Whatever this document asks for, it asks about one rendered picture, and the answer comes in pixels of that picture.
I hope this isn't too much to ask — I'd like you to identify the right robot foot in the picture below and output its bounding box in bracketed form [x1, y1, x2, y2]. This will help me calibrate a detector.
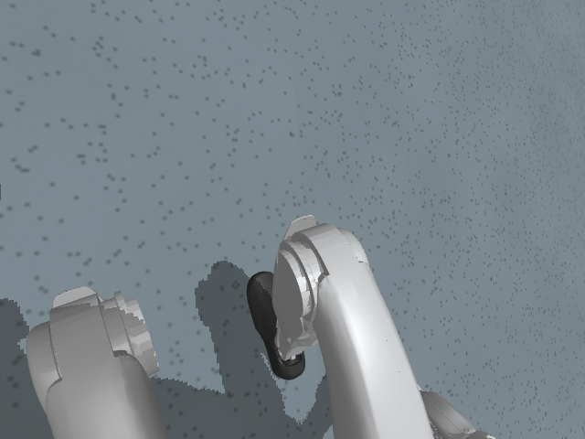
[247, 272, 305, 380]

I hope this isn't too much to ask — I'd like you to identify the right robot hand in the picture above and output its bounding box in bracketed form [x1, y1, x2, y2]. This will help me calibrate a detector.
[417, 383, 479, 439]

